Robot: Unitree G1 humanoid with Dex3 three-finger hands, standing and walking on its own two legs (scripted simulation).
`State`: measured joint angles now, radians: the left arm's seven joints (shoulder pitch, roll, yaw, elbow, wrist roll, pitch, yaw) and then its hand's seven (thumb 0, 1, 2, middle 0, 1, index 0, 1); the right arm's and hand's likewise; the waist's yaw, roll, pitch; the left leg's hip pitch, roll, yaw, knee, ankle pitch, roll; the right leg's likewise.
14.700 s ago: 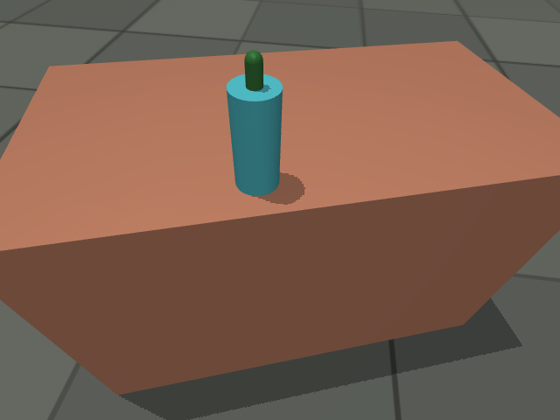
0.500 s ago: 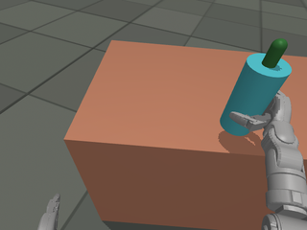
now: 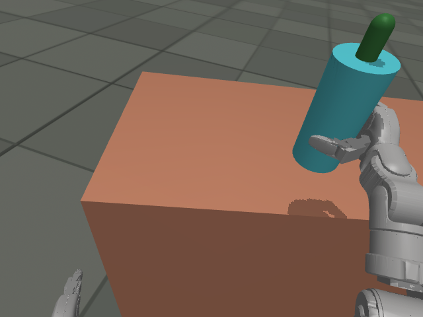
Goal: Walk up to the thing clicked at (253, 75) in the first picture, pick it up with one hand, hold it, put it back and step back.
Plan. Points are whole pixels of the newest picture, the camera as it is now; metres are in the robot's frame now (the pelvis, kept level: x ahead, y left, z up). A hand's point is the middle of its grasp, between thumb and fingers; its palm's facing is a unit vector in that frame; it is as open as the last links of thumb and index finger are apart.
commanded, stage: lift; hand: right
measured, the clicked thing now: (342, 101) +0.37 -0.17 +0.30
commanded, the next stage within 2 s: hold in 0.56 s
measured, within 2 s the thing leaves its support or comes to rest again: neither
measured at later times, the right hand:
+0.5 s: hand (343, 118) +0.34 -0.17 +0.29, palm faces +0.19 +0.98 -0.03, open 11.7 cm
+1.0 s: hand (346, 105) +0.33 -0.16 +0.31, palm faces +0.15 +0.99 -0.03, open 11.7 cm
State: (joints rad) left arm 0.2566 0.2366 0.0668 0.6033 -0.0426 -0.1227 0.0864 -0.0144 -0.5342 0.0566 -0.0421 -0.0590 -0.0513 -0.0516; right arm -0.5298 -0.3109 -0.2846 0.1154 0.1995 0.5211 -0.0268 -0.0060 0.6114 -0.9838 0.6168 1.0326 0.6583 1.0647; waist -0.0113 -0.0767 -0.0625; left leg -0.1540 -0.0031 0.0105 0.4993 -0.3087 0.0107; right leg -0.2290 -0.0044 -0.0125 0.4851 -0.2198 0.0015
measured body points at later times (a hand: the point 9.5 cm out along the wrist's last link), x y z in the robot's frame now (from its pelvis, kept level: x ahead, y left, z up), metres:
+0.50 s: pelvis -0.01 +0.00 +0.00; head -0.06 +0.05 +0.44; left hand +0.16 +0.27 -0.08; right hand +0.32 -0.22 +0.29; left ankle -0.02 +0.11 -0.74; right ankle +0.03 -0.12 -0.74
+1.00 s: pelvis -0.01 +0.00 +0.00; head -0.07 +0.05 +0.44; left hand +0.17 +0.27 -0.07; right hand +0.31 -0.21 +0.32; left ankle -0.02 +0.11 -0.74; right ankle +0.03 -0.12 -0.74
